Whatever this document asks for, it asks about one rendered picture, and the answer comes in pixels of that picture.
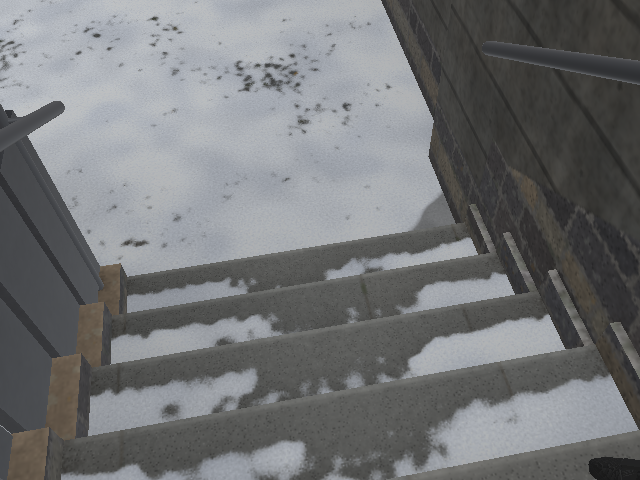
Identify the right robot hand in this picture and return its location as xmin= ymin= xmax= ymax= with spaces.
xmin=588 ymin=457 xmax=640 ymax=480

